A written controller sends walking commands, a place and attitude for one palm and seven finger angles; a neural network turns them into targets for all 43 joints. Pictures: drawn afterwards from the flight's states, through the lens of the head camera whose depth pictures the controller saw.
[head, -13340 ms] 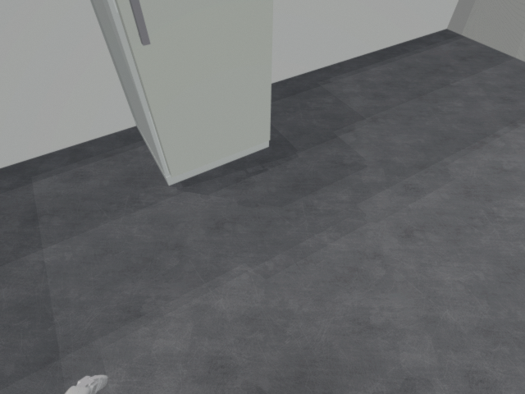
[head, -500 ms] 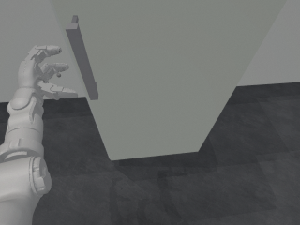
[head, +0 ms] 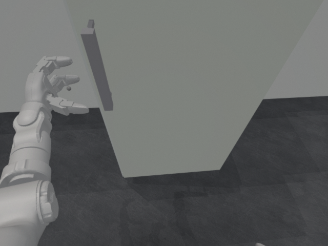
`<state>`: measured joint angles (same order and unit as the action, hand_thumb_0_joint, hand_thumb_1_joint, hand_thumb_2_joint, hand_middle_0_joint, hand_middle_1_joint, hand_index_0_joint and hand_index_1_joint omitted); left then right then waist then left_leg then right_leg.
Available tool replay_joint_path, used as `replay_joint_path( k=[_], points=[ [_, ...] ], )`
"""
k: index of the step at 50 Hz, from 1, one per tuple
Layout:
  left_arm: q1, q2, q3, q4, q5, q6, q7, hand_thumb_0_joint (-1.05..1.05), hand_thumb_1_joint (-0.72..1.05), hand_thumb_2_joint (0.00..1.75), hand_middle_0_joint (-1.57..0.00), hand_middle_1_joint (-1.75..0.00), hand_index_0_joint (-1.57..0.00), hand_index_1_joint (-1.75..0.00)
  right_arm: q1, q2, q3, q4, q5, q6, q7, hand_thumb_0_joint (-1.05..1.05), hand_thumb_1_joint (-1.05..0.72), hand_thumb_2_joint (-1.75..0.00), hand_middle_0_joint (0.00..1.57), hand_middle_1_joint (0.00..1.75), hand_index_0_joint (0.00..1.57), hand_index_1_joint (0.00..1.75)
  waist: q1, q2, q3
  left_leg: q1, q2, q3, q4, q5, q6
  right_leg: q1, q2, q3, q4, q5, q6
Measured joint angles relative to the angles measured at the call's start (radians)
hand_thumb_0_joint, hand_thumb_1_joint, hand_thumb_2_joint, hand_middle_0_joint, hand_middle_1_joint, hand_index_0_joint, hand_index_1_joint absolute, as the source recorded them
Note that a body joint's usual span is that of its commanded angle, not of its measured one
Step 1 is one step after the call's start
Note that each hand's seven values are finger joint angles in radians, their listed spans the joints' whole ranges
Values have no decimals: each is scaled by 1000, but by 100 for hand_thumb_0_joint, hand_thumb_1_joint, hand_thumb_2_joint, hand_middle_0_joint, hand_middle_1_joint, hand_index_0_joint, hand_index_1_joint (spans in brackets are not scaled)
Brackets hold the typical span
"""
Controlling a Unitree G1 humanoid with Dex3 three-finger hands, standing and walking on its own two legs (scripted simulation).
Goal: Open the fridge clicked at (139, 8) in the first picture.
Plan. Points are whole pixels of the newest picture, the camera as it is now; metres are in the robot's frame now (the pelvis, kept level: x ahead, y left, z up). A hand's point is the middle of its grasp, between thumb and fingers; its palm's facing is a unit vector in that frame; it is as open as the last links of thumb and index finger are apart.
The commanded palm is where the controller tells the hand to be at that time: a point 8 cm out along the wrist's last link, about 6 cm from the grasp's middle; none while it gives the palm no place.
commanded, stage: move the hooked fingers beside the handle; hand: left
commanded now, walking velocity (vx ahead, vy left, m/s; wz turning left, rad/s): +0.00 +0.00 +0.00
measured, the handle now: (101, 70) +0.52 +0.17 +0.14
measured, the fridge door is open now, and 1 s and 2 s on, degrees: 0 0 0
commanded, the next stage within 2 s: feel for the door with the fingertips in 0.22 s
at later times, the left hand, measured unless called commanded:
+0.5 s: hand (78, 86) +0.45 +0.21 +0.14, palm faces +0.08 -1.00 +0.02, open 14.0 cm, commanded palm +0.42 +0.25 +0.14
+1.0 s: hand (89, 81) +0.47 +0.19 +0.14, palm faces +0.10 -0.99 +0.00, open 14.0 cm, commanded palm +0.44 +0.23 +0.14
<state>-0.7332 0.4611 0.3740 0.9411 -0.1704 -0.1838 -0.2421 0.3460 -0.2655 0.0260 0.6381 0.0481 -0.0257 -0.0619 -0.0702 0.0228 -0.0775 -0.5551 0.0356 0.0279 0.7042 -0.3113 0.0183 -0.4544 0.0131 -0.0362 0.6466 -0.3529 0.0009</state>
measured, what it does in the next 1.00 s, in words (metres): stands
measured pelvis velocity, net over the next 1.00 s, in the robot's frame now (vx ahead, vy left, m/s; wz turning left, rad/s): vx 0.00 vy -0.01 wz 0.00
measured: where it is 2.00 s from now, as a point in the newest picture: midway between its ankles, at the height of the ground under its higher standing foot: outside the picture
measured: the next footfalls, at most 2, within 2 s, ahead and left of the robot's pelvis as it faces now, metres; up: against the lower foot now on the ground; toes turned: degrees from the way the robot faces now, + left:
none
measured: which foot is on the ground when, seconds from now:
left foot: down 0.00-1.00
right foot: down 0.00-1.00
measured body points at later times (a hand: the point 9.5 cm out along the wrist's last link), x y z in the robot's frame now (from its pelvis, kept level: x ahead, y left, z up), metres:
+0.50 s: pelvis +0.00 +0.00 +0.00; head +0.04 +0.00 +0.45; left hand +0.44 +0.26 +0.14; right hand +0.05 -0.27 -0.12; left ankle +0.02 +0.11 -0.72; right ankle -0.02 -0.12 -0.72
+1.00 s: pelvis +0.00 -0.01 +0.00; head +0.05 -0.01 +0.45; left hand +0.46 +0.24 +0.15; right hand +0.05 -0.27 -0.12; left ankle +0.02 +0.11 -0.72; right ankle -0.02 -0.12 -0.72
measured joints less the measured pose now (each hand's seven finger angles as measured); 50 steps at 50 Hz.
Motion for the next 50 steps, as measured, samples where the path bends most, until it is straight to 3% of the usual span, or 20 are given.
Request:
replay_joint_path(
  k=[7, 19, 32, 38, 50],
  points=[
    [-50, -7, -29, 48, 1, 0, 1, -1, -50, 30, -29, -120, -30, -120, -16, -2, 7, 6, 0, -4, -1, 1, -91, -90, 20, 30, 21, 30, 5, -1, 3, -11, -5, -10, 8, 1, 0, -7, -4, -10, 10, -4, 0],
    [-36, -9, -17, 29, 1, -13, 9, -1, -50, 30, -29, -120, -30, -120, 20, -3, -1, 17, -2, 8, 4, 1, -91, -90, 20, 30, 21, 30, -5, 4, 1, -13, 0, -2, 9, -2, -2, -15, 1, -1, 13, -5, -2],
    [-7, -72, -52, -23, 7, 15, 73, -1, -50, 30, -30, -120, -30, -120, 20, 1, -7, 25, -2, 5, 9, 1, -91, -90, 20, 30, 21, 30, -5, 7, 3, 8, 1, -4, -1, 3, -5, 5, 2, -2, 7, -3, -5],
    [-53, -89, -61, 13, 26, -14, 105, -1, -50, 30, -30, -120, -30, -120, -1, 5, -5, 29, -8, -10, 12, 1, -91, -90, 20, 30, 21, 30, -8, 6, 6, -4, 0, -6, 3, 6, -7, -10, 1, -4, 18, -4, -7],
    [-102, -46, -43, 91, 34, -33, 95, -1, -50, 30, -30, -120, -30, -120, 19, 2, -6, 28, -10, 1, 12, 1, -91, -90, 20, 30, 21, 30, -17, 8, 5, -15, 5, -4, 4, 6, -11, -24, 6, -2, 22, -5, -11]
  ],
)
